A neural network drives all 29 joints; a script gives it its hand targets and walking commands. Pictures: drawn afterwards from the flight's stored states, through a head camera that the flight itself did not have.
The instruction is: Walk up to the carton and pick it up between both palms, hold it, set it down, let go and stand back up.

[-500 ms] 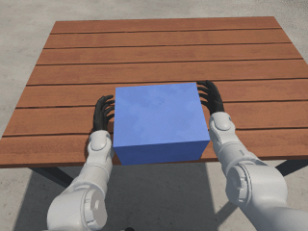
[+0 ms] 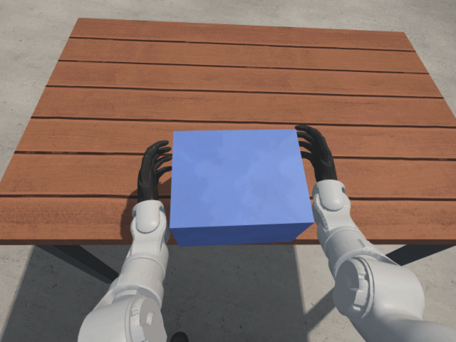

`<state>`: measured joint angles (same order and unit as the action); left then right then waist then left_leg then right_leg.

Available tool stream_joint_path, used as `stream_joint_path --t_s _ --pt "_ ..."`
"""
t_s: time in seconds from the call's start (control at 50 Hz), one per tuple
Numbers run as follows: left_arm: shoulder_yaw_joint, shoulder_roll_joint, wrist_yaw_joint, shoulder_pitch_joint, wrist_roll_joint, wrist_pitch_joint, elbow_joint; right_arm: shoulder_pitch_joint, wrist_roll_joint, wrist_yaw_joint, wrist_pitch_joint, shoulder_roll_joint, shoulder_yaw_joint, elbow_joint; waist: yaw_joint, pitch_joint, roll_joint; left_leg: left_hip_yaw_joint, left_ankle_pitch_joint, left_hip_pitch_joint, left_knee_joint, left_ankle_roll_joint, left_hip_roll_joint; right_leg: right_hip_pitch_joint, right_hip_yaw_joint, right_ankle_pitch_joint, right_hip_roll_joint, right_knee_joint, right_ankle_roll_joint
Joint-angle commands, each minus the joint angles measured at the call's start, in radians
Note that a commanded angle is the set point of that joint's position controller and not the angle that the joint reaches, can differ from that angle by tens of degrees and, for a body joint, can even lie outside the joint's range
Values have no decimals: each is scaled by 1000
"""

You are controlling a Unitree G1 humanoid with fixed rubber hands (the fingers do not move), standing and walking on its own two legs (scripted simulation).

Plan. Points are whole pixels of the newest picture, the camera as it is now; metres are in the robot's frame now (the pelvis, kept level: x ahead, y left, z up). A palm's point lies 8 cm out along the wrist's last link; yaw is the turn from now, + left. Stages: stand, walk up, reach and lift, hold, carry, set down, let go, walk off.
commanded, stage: reach and lift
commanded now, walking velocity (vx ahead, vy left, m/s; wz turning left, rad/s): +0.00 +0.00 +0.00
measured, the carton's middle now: (235, 189) +0.39 +0.01 -0.01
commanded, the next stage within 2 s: none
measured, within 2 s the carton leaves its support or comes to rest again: neither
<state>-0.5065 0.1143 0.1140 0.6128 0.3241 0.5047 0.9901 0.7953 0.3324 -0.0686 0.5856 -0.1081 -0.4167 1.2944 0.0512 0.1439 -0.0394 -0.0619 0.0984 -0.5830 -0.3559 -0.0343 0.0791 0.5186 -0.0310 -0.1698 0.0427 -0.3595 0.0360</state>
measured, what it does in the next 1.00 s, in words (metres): stands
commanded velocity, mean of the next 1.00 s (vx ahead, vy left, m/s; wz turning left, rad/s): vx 0.00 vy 0.00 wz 0.00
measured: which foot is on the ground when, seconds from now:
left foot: down 0.00-1.00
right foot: down 0.00-1.00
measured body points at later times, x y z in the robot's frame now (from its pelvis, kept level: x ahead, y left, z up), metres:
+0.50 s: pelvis -0.01 +0.00 +0.00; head +0.07 +0.02 +0.44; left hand +0.36 +0.19 +0.00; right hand +0.42 -0.12 +0.04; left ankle +0.02 +0.14 -0.74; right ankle -0.02 -0.09 -0.74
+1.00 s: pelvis -0.01 +0.01 +0.01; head -0.01 +0.03 +0.46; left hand +0.38 +0.19 +0.09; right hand +0.41 -0.13 +0.11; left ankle +0.02 +0.14 -0.74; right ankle -0.02 -0.09 -0.74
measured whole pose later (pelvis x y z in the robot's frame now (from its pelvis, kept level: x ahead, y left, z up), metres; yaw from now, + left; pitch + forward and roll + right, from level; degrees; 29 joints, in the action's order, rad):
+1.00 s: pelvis -0.01 +0.01 +0.01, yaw +2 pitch +5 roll +0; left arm -0.27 0.02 0.11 0.59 0.17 0.08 0.82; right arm 0.71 -0.01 -0.12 0.20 -0.09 -0.14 1.06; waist 0.02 0.12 -0.06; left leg -0.05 0.10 -0.30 -0.30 -0.03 0.06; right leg 0.21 -0.05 -0.17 0.02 -0.29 0.02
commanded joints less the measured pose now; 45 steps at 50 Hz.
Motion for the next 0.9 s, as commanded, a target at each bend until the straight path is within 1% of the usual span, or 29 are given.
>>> stream_joint_path --t_s 0.0,0.02,0.04,0.06,0.1,0.14,0.22,0.26,0.28,0.3,0.32,0.38,0.4,0.42,0.44,0.46,0.5,0.54,0.56,0.58,0.6,0.64,0.7,0.74,0.76,0.78,0.82,0.84,0.88 --pt "295 500 -86 489 95 27 -36 466 157 135 141 579 247 -59 38 617 -38 -67 -328 246 -19 17 -44 -380 -42 647 -22 -49 -54" --pt "297 498 -83 485 100 27 -43 462 153 136 139 575 253 -53 43 611 -31 -68 -340 262 -24 16 -41 -365 -43 643 -20 -46 -49" --pt "309 502 -81 501 99 25 -55 455 154 135 136 568 244 -45 33 616 -17 -69 -330 273 -21 10 -40 -349 -43 601 -19 -38 -42" --pt "306 499 -80 507 100 22 -55 463 149 139 133 565 245 -46 42 615 -8 -74 -305 274 -17 14 -43 -337 -40 561 -23 -28 -38" --pt "312 494 -81 508 87 21 -51 473 141 138 131 563 251 -57 41 625 -17 -78 -282 266 -14 20 -45 -342 -39 535 -22 -25 -42" --pt "327 508 -78 510 89 14 -55 480 141 139 132 553 259 -53 48 636 -3 -76 -304 294 -13 14 -43 -328 -47 533 -17 -22 -39" --pt "354 506 -75 545 66 -1 -57 488 127 140 116 549 261 -45 45 648 17 -79 -276 306 -17 9 -44 -295 -47 473 -13 -14 -30" --pt "355 499 -78 560 53 -11 -52 507 125 139 104 543 262 -50 42 633 -2 -80 -240 296 -8 17 -44 -296 -44 433 -16 -9 -36" --pt "361 506 -76 567 47 -16 -53 518 118 140 99 547 269 -55 49 644 6 -80 -239 300 -8 15 -45 -293 -42 424 -17 -8 -33" --pt "393 520 -72 588 34 -16 -72 519 116 139 95 549 266 -56 35 676 22 -73 -261 326 -16 3 -42 -268 -52 421 -9 -9 -31" --pt "412 525 -68 588 25 -18 -79 507 106 138 91 554 278 -46 34 692 39 -71 -306 357 -31 -5 -43 -254 -54 445 -4 -10 -27" --pt "436 509 -78 594 -5 -22 -79 513 75 129 79 569 320 -73 15 699 10 -63 -314 358 -44 3 -52 -292 -43 504 -8 -13 -42" --pt "448 514 -78 619 -18 -20 -96 512 67 127 74 570 326 -65 11 717 17 -57 -318 347 -41 -1 -51 -302 -45 517 -6 -24 -45" --pt "468 530 -75 600 -24 -26 -87 536 52 130 76 561 348 -97 22 739 34 -54 -338 355 -50 -8 -50 -304 -45 532 -4 -27 -39" --pt "481 528 -77 614 -31 -30 -96 519 49 126 64 566 348 -77 1 718 28 -50 -352 367 -56 -10 -50 -304 -44 543 -2 -30 -41" --pt "490 530 -79 631 -45 -29 -118 512 41 126 57 569 353 -79 -4 722 24 -47 -340 364 -54 -11 -50 -300 -42 532 -4 -26 -44" --pt "504 524 -85 626 -57 -41 -90 525 16 120 44 584 384 -128 2 711 22 -40 -319 365 -55 -5 -53 -320 -32 542 -10 -20 -46" --pt "530 533 -89 641 -77 -51 -99 523 -9 117 24 599 405 -149 -9 708 26 -31 -310 366 -54 -9 -55 -340 -27 557 -13 -24 -51" --pt "546 526 -93 684 -85 -52 -126 503 -12 112 8 609 396 -131 -36 693 28 -26 -284 367 -45 -14 -58 -347 -28 536 -15 -24 -56" --pt "546 541 -90 663 -88 -61 -143 504 -28 115 -3 610 423 -144 -16 674 27 -20 -310 389 -43 -12 -55 -351 -29 549 -12 -26 -55" --pt "568 540 -94 696 -98 -67 -161 495 -38 110 -15 627 427 -162 -40 684 35 -18 -312 402 -46 -16 -59 -359 -23 553 -16 -19 -57" --pt "603 578 -90 686 -119 -88 -162 546 -66 113 -24 628 459 -243 -18 735 45 -9 -334 444 -53 -21 -54 -332 -29 523 -5 -7 -46" --pt "600 555 -100 681 -126 -128 -162 529 -115 106 -89 649 503 -282 -25 650 13 0 -267 423 -33 -1 -62 -388 -10 497 -16 0 -58" --pt "605 552 -107 721 -149 -154 -191 560 -155 106 -125 669 543 -338 -6 622 15 1 -245 413 -16 7 -68 -420 4 476 -28 4 -63" --pt "609 561 -106 707 -157 -164 -226 542 -177 106 -142 682 575 -363 -6 630 -2 4 -273 435 -17 6 -67 -443 2 500 -24 -1 -66" --pt "607 556 -107 715 -149 -185 -226 549 -195 108 -166 678 581 -369 2 596 10 5 -262 441 -13 6 -68 -440 9 473 -28 7 -63" --pt "626 565 -109 695 -155 -228 -283 533 -235 103 -203 697 612 -436 -9 585 8 11 -298 490 -21 4 -69 -454 13 487 -26 17 -62" --pt "603 553 -114 695 -141 -262 -267 540 -245 102 -234 674 594 -420 -7 508 6 11 -258 486 -4 8 -70 -446 14 432 -30 32 -59" --pt "586 537 -130 658 -131 -325 -307 479 -267 95 -291 670 590 -415 -21 427 -6 7 -241 525 20 9 -74 -470 16 387 -31 55 -61"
